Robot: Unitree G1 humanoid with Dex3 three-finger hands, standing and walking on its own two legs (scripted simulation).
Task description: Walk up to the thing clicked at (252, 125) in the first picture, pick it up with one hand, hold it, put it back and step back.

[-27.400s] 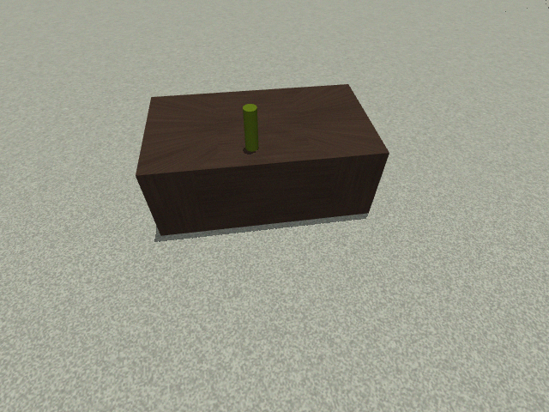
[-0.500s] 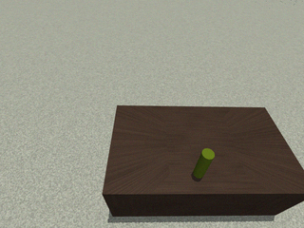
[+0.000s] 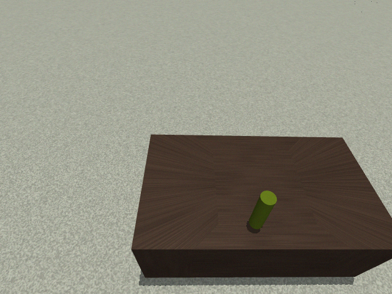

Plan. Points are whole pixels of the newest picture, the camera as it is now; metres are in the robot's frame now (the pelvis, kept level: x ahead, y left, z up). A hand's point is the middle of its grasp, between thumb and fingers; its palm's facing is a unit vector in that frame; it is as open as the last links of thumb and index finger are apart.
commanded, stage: stand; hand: right
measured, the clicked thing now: (261, 211) +0.45 -0.23 -0.30
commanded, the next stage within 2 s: step back in 0.12 s
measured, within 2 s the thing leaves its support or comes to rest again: neither
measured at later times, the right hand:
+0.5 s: hand out of the picture +0.06 -0.30 -0.18, palm faces -0.02 +0.94 -0.35, open 7.4 cm
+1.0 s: hand out of the picture -0.04 -0.27 -0.15, palm faces -0.07 +0.90 -0.42, open 7.4 cm
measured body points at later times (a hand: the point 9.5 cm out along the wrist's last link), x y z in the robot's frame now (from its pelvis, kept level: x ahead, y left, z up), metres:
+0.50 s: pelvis -0.07 -0.03 -0.02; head +0.00 -0.05 +0.43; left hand +0.00 +0.29 -0.13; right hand +0.06 -0.35 -0.15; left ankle -0.06 +0.10 -0.68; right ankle -0.06 -0.14 -0.75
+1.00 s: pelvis -0.17 -0.01 -0.02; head -0.10 +0.02 +0.43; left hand -0.07 +0.31 -0.15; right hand -0.04 -0.31 -0.12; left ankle -0.14 +0.10 -0.75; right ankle -0.20 -0.16 -0.68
